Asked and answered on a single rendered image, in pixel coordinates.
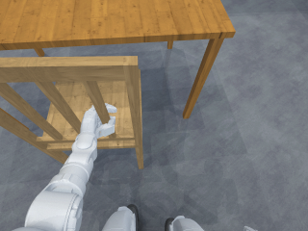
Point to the robot left hand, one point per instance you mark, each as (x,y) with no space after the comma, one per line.
(92,123)

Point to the robot left upper arm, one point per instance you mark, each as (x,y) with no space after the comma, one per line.
(55,211)

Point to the table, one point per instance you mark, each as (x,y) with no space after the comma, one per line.
(37,24)

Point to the robot left foot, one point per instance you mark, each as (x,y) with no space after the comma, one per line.
(134,210)

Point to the robot left forearm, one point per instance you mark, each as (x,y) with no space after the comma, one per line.
(76,171)

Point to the chair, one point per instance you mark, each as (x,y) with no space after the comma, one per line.
(80,83)

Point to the right robot thigh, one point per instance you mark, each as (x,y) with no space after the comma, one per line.
(184,224)

